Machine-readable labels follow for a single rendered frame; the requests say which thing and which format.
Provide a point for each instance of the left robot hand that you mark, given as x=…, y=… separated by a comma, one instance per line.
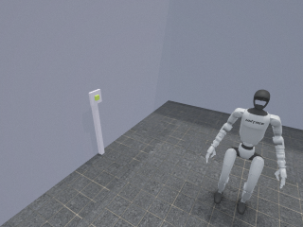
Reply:
x=283, y=175

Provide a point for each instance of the robot right thigh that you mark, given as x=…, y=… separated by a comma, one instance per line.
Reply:
x=228, y=162

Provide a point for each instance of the robot left upper arm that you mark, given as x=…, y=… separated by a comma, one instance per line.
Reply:
x=275, y=121

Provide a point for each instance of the robot thigh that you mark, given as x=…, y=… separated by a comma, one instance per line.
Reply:
x=255, y=170
x=228, y=162

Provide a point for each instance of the left robot forearm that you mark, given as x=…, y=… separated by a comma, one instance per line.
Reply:
x=280, y=154

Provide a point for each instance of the panel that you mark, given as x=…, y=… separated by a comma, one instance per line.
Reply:
x=95, y=113

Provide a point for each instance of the robot left thigh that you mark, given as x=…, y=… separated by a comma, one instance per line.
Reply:
x=255, y=170

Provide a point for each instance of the button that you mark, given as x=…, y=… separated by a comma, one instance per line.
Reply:
x=96, y=97

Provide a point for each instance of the robot right upper arm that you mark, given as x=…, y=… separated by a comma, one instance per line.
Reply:
x=233, y=118

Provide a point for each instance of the right robot hand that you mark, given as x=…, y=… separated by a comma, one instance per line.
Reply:
x=209, y=151

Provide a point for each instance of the right robot forearm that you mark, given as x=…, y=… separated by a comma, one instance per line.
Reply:
x=219, y=137

